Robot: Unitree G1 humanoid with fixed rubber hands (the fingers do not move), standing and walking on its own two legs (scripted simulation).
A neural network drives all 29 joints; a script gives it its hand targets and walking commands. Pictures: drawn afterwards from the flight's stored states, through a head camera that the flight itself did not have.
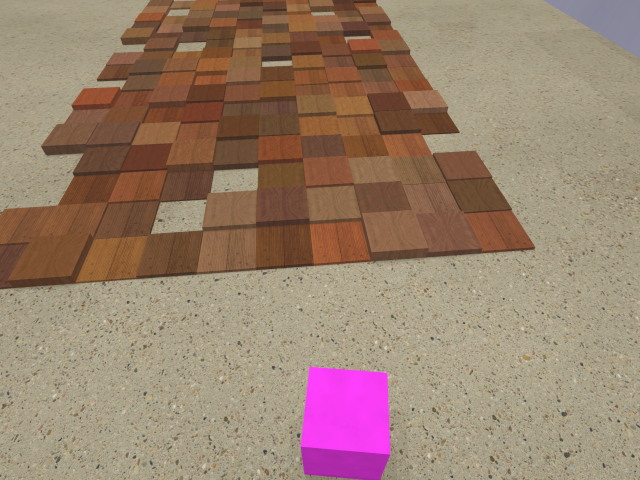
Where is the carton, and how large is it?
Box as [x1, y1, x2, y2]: [301, 367, 389, 479]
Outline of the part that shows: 309,367 301,440 304,473 361,479 379,479 389,456 386,373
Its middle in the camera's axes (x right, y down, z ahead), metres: +0.06 +0.51 +1.07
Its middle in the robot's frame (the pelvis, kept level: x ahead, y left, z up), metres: +0.43 -0.04 -0.65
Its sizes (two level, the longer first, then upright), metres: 0.210 0.200 0.250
